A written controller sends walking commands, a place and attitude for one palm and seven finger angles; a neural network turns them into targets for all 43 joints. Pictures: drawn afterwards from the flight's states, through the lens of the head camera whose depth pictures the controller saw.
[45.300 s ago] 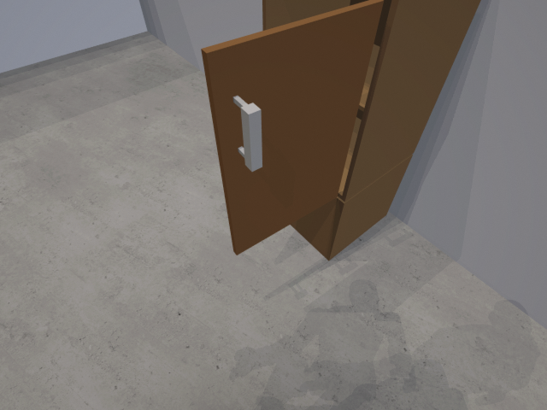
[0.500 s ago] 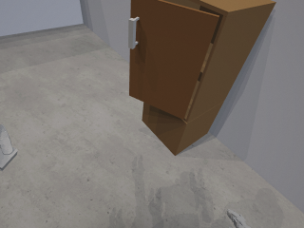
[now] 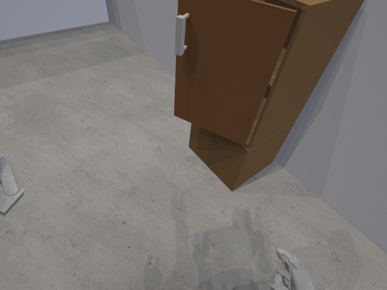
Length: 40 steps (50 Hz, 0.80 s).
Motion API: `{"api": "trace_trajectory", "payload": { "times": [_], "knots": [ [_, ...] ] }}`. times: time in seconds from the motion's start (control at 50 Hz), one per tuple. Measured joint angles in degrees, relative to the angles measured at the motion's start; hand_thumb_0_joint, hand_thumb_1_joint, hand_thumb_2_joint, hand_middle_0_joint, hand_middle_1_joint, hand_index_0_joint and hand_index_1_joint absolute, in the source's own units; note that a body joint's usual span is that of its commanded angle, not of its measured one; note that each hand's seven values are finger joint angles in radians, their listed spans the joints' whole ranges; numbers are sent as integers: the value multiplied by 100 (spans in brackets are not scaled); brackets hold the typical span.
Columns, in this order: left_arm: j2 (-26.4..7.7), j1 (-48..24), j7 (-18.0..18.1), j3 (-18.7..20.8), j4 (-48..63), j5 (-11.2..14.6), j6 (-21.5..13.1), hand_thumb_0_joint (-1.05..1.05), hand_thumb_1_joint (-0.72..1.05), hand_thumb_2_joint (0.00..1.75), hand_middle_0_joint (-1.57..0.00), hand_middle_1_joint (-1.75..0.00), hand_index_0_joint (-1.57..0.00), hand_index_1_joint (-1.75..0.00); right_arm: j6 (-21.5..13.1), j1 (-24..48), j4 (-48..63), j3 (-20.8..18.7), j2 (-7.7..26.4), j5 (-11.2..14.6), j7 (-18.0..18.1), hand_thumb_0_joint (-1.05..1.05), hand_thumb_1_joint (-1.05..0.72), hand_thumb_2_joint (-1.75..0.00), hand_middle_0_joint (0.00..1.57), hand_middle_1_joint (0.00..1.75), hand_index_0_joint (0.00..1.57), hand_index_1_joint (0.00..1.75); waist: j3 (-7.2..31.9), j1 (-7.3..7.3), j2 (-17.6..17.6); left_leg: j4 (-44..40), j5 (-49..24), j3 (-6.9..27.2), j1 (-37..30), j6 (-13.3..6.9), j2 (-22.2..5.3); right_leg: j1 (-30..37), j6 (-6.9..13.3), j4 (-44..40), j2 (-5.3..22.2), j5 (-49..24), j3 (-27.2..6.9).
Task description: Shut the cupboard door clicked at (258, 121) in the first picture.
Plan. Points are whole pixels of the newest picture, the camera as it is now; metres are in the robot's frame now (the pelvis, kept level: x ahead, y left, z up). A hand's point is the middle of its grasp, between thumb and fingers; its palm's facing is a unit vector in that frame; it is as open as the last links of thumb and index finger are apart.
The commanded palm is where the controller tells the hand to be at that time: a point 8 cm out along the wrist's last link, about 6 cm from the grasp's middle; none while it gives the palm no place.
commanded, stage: stop stepping back and stand still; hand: left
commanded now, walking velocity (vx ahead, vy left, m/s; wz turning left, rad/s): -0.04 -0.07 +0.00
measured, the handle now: (182, 34) +0.93 +0.08 +0.10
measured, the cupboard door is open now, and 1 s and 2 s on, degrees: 24 24 24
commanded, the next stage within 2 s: let the arm hang, fingers relaxed in 0.98 s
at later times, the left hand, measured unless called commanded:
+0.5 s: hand (24, 183) +0.23 +0.27 +0.16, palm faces +0.44 -0.80 -0.41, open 7.4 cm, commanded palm +0.17 +0.31 +0.18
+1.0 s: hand out of the picture +0.22 +0.30 +0.16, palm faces +0.45 -0.79 -0.42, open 7.4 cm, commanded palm +0.15 +0.33 +0.18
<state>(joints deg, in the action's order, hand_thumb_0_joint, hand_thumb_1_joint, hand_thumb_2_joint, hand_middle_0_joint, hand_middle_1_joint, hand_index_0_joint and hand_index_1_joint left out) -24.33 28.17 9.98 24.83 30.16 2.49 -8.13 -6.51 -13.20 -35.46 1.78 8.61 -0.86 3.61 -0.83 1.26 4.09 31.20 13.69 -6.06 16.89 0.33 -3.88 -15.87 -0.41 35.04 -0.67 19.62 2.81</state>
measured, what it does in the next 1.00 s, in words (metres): stands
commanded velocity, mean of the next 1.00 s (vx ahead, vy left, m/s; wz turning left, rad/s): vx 0.00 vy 0.00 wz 0.00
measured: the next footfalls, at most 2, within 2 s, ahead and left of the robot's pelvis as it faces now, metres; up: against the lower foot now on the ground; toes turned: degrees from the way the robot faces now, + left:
none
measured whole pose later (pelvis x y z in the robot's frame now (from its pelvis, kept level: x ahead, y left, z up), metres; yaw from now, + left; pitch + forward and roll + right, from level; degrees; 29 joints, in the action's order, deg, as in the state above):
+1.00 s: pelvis +0.01 +0.03 +0.01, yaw +0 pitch +1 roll -1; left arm -21.8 30.2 10.0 22.6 25.6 2.0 -9.0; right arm -3.4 -13.5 -35.2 2.0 10.3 0.4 4.6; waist 2.1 0.4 0.0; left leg 28.1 13.5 -7.1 15.4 -1.8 -2.3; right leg -12.1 -0.6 25.2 0.7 13.7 3.0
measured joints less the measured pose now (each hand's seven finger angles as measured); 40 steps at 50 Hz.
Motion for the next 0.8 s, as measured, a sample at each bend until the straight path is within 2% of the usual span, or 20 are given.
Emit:
{"api": "trace_trajectory", "payload": {
  "times": [0.02,0.06,0.14,0.24,0.38,0.46,0.62,0.8],
  "knots": [
    [-93,80,-11,74,150,1,-58,2,89,90,-20,-30,-21,-30,-24,16,54,30,-39,13,-51,1,-90,-90,20,30,20,30,-36,-18,7,6,2,-25,24,20,-28,42,1,-272,-13,-200,40],
    [-191,218,-38,172,318,7,-173,2,89,90,-20,-30,-21,-30,-20,59,120,55,-63,45,-124,1,-90,-90,20,30,21,30,-92,-15,-107,89,59,-16,91,61,-129,91,181,-517,-109,-489,85],
    [-227,500,-62,217,226,73,-257,2,89,90,-21,-30,-21,-30,115,69,131,22,7,106,-160,1,-90,-90,20,30,21,30,25,13,-382,136,136,-6,180,99,-220,57,317,-605,-206,-439,87],
    [-59,713,-24,33,-256,91,-73,2,89,90,-21,-30,-21,-30,341,-4,-23,-83,206,151,-43,1,-90,-90,20,30,21,30,239,61,-519,80,206,-36,86,76,-136,105,272,-552,-124,-303,62],
    [213,396,32,-208,-551,-4,80,2,89,90,-21,-30,-21,-30,407,-67,-152,-156,361,159,131,1,-90,-90,20,30,20,30,288,-42,-371,-79,191,-42,-137,23,-25,301,195,-620,-25,-263,64],
    [263,227,49,-261,-410,-42,5,2,89,90,-21,-30,-21,-30,341,8,-68,-149,354,151,147,1,-91,-90,20,30,20,30,277,-54,-309,-128,162,-50,-159,-7,-10,343,168,-715,-15,-326,58],
    [68,333,6,-105,-362,-15,-168,2,89,90,-21,-30,-21,-30,307,128,180,-82,242,157,92,1,-90,-90,20,30,20,30,311,-6,-390,-206,104,-99,-119,-79,27,327,97,-875,17,-457,11],
    [250,334,-12,-227,-543,-8,-15,2,89,90,-21,-30,-21,-30,345,16,81,-3,194,150,99,1,-90,-90,20,30,21,30,289,-133,-438,-263,57,-126,-149,-168,116,354,11,-921,101,-513,-10]
  ]
}}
